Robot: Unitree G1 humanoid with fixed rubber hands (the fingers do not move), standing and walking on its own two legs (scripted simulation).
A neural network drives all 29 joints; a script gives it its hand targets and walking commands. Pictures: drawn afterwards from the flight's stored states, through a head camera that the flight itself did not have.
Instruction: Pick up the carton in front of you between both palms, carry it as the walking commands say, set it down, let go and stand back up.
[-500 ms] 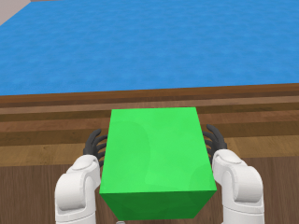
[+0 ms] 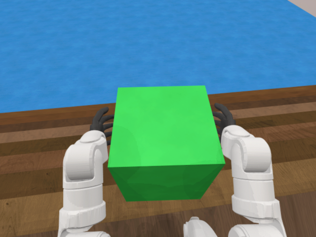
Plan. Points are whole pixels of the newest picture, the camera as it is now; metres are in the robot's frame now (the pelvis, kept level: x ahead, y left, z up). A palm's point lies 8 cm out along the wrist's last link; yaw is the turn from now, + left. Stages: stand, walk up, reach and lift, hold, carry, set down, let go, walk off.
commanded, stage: carry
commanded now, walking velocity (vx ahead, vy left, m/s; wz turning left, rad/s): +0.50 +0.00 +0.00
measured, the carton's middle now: (162, 148) +0.34 -0.01 +0.04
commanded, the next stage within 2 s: none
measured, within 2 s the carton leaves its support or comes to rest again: neither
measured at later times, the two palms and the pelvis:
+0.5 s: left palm (114, 62) +0.67 +0.13 +0.09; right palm (196, 58) +0.69 -0.17 +0.08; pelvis +0.31 -0.04 -0.02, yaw +0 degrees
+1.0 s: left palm (123, 66) +1.02 +0.14 -0.17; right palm (175, 65) +1.00 -0.16 -0.16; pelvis +0.66 +0.02 -0.25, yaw +1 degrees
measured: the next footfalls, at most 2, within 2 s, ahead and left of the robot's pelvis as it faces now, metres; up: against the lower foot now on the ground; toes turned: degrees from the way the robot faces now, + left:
right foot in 0.18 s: +0.29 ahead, -0.09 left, +0.00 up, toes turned -5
left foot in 0.70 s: +0.56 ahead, +0.02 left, -0.15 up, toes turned +2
